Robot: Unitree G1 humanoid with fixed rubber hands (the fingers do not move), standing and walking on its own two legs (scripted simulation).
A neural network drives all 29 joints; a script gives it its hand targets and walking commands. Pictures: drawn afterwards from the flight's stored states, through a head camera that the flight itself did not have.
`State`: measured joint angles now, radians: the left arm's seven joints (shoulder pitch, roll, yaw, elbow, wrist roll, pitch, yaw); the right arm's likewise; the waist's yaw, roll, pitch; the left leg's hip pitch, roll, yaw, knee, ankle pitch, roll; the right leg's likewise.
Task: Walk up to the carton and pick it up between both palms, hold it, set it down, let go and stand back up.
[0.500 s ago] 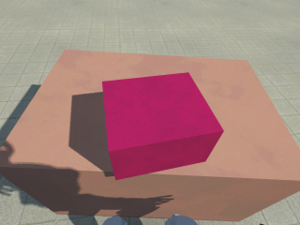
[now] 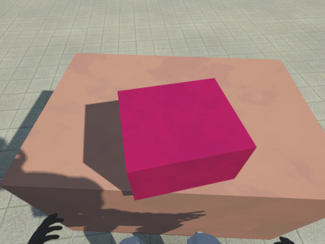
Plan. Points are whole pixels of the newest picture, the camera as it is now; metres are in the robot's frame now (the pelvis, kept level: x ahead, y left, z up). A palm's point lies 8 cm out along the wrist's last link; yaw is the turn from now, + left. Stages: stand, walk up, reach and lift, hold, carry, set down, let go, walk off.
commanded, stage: walk up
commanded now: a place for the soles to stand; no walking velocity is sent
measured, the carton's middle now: (176, 135) +0.41 -0.03 -0.01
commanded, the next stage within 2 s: reach and lift in 1.20 s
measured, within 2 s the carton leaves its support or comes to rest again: neither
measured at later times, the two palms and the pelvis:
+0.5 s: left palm out of the picture +0.11 +0.32 -0.09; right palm out of the picture +0.08 -0.31 -0.08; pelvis +0.00 +0.00 +0.00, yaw +0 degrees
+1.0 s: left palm out of the picture +0.14 +0.33 -0.09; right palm out of the picture +0.11 -0.30 -0.07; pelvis +0.02 +0.01 +0.00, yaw +0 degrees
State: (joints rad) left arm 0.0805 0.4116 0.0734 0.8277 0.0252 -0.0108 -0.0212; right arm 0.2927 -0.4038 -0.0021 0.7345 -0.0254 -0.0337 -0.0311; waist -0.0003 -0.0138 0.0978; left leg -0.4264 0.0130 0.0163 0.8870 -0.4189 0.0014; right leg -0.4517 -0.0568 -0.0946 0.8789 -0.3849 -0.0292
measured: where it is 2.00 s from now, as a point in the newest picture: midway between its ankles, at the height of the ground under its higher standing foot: outside the picture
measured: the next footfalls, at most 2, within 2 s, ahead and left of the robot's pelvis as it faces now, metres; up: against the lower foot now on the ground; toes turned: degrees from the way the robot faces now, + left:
none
